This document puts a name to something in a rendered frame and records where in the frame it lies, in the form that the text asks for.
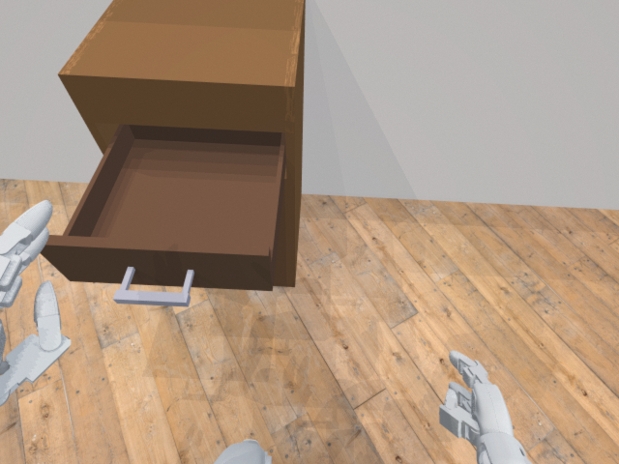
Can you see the right robot hand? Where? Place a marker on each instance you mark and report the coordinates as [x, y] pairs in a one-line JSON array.
[[478, 413]]

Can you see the left robot hand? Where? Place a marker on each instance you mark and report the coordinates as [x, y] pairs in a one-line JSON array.
[[20, 244]]

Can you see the drawer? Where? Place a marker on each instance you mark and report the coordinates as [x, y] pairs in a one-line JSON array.
[[166, 200]]

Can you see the cabinet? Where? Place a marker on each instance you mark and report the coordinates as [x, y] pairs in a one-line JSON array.
[[204, 64]]

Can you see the handle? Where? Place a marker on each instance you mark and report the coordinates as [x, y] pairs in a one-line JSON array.
[[130, 297]]

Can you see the robot right forearm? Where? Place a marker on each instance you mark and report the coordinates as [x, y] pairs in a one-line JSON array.
[[500, 448]]

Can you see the left robot thigh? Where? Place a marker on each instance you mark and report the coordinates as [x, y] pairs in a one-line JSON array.
[[244, 453]]

